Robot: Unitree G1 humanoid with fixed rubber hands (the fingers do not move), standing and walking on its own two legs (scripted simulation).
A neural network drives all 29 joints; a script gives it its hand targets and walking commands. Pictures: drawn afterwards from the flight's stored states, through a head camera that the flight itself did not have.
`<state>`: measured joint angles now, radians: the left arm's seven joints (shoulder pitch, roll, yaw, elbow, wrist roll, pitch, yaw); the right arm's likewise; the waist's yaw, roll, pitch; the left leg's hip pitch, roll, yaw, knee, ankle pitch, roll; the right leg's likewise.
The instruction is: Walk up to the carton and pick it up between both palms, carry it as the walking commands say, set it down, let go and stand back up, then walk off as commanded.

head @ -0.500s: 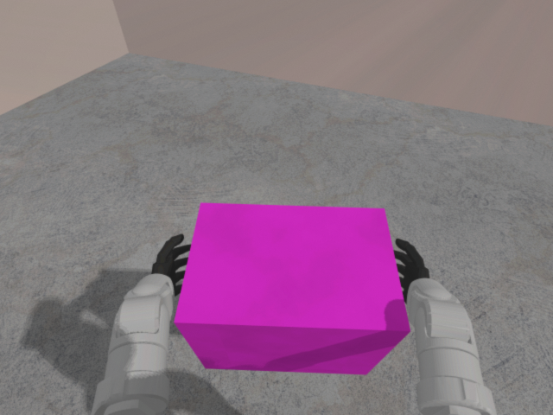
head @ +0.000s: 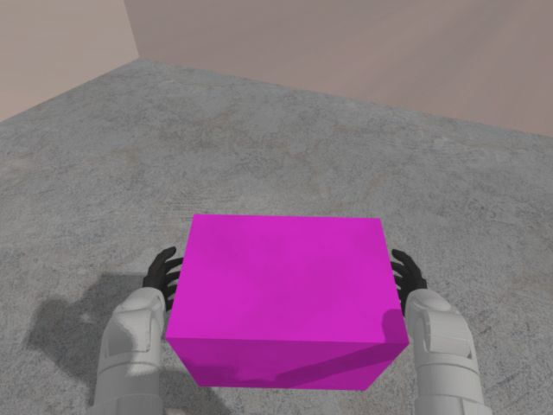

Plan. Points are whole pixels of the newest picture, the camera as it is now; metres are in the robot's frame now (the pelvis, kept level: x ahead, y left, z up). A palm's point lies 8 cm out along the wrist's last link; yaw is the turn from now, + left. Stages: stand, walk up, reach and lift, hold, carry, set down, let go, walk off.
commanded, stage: reach and lift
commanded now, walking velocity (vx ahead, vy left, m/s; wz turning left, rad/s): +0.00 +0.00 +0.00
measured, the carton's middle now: (284, 307) +0.29 -0.01 -0.02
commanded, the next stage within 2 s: hold in 0.88 s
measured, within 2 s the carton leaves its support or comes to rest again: neither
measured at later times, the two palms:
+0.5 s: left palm (154, 302) +0.27 +0.18 +0.04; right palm (414, 304) +0.26 -0.20 +0.03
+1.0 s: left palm (148, 303) +0.26 +0.19 +0.04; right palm (406, 296) +0.28 -0.19 +0.03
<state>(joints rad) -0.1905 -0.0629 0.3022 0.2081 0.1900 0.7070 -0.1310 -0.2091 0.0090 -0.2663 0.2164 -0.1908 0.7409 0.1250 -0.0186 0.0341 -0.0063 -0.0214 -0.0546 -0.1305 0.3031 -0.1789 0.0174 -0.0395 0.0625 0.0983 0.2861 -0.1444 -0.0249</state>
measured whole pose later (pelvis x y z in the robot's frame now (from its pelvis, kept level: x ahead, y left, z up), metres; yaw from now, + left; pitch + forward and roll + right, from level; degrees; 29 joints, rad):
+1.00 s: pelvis -0.01 +0.00 +0.00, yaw +0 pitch -5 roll +0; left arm -0.20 -0.05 0.30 0.21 0.19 0.69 -0.14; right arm -0.23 0.02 -0.26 0.22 -0.20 0.72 0.11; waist 0.01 0.03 0.01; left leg -0.05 -0.05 -0.13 0.32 -0.17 0.01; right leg -0.07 0.07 0.09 0.30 -0.14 -0.03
